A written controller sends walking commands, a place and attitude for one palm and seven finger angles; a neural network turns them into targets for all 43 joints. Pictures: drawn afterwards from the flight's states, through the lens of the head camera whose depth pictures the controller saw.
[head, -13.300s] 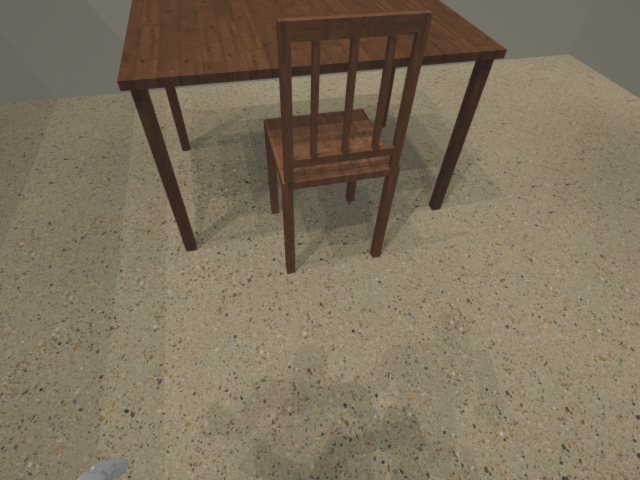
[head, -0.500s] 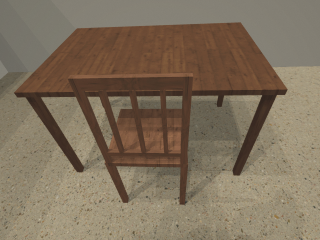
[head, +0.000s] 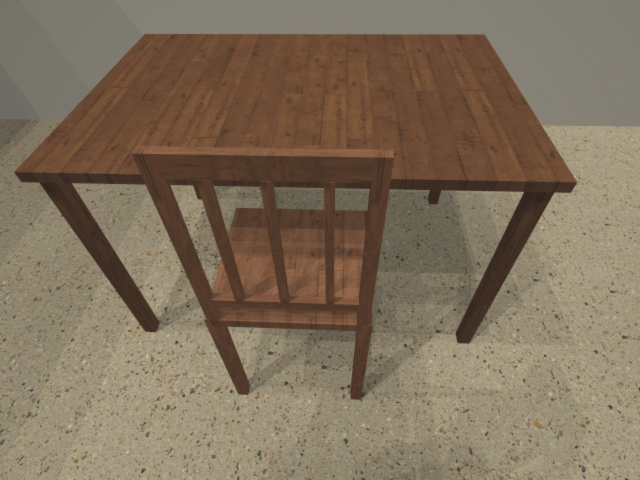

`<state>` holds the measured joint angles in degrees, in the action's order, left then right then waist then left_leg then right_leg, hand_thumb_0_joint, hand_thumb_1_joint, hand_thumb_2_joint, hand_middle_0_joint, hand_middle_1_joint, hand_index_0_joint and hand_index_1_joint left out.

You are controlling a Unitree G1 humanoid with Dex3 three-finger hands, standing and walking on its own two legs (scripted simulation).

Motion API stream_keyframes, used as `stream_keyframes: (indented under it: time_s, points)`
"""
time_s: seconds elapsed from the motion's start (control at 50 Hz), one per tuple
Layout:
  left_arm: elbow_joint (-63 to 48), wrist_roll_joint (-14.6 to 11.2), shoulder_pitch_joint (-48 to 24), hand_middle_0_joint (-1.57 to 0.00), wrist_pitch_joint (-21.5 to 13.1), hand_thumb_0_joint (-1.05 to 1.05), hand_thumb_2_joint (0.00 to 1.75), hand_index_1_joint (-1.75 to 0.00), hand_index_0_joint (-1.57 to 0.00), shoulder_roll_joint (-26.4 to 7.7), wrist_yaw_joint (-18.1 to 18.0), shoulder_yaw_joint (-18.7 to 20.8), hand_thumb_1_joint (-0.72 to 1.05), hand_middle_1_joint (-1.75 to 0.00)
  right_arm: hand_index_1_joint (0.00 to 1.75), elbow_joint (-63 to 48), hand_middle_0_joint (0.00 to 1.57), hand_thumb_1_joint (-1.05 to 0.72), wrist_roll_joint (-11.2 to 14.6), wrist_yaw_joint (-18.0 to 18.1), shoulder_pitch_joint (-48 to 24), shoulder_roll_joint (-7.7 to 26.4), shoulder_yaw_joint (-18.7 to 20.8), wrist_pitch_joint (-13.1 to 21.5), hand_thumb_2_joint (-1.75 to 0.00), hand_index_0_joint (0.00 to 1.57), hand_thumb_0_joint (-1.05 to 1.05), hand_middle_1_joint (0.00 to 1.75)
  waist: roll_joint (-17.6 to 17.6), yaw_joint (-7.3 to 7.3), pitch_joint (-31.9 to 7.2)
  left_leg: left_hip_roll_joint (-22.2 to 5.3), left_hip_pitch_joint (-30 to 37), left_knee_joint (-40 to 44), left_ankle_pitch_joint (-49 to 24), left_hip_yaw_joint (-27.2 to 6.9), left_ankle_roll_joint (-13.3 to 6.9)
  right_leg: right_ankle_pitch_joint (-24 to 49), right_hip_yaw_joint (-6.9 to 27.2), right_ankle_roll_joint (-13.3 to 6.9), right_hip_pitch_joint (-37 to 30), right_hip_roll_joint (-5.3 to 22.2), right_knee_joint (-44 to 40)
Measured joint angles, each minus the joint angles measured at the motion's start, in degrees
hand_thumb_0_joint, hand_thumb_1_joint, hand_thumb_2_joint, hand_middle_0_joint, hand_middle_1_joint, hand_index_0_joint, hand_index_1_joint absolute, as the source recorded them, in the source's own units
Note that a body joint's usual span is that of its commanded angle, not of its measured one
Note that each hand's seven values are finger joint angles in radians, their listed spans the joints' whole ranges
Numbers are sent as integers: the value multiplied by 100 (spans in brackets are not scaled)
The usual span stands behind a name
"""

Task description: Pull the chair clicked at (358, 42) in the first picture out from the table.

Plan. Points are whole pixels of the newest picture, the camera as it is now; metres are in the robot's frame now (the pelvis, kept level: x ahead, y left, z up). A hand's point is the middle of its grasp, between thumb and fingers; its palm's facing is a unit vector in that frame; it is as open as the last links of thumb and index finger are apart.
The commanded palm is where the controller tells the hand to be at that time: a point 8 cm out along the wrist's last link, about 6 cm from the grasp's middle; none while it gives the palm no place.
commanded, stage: look again from close up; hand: left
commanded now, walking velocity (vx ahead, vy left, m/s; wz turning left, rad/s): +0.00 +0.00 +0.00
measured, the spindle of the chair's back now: (276, 248) +0.51 +0.11 -0.06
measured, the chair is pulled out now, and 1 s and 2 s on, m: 0.00 0.00 0.00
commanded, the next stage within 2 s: shuffle to correct the standing spot in 0.46 s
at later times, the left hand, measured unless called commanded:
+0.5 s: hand out of the picture +0.01 +0.17 -0.17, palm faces +0.04 -0.98 -0.20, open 7.3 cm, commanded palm none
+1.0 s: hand out of the picture +0.03 +0.14 -0.19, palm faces +0.04 -0.99 -0.16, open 7.4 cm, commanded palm none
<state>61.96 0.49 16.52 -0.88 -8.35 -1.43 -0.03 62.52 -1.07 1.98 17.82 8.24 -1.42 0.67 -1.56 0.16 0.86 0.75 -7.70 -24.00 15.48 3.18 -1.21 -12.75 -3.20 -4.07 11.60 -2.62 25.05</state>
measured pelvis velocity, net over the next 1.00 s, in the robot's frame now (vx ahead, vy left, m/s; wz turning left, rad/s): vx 0.06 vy -0.02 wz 0.00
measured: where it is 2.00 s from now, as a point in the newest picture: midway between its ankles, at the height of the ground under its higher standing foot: outside the picture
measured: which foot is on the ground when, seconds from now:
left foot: down 0.00-0.98, up 1.00-1.00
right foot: down 0.00-1.00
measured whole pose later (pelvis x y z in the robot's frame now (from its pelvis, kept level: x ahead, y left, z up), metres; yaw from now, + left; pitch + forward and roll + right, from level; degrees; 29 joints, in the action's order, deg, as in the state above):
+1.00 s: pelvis +0.06 -0.02 -0.01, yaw +0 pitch +1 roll +0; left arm 62.6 1.3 20.4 -1.1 -6.9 -1.2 1.1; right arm 65.7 -1.1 3.0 20.0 7.0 -0.3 1.6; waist 0.5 0.2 1.1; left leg -1.6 -9.6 -33.6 23.6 3.5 -0.6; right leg -20.9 -3.8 -6.2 11.8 -4.6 31.3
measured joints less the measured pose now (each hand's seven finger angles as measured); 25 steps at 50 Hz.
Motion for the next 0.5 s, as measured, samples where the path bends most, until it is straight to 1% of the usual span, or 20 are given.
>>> stream_keyframes:
  time_s: [0.16, 0.5]
  points:
    - [58, -21, -75, -20, -29, 2, 90, -30, -19, -9, -59, -23, 93, -30, 30, 131, 20, -92, 25, -31, -36, -7, -24, 39, -90, 20, 1, 30, -15, 26, 34, 4, 120, 186, -53, -7, 16, 20, 2, -4, -95, -4, -129]
    - [149, -24, 50, -20, -24, 2, 90, -30, -20, 42, -77, -66, 93, -30, 30, 225, 20, -91, 34, -17, -76, 13, -22, 35, -90, 19, 0, 30, 63, -26, 59, -6, 236, 300, -84, -32, 34, 40, -18, -16, -217, -19, -241]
